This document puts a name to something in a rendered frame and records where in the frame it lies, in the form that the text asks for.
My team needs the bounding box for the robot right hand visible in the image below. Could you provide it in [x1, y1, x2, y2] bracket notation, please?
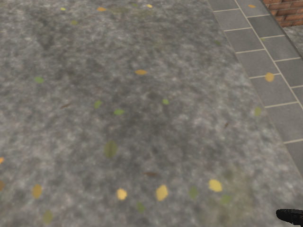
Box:
[276, 209, 303, 227]

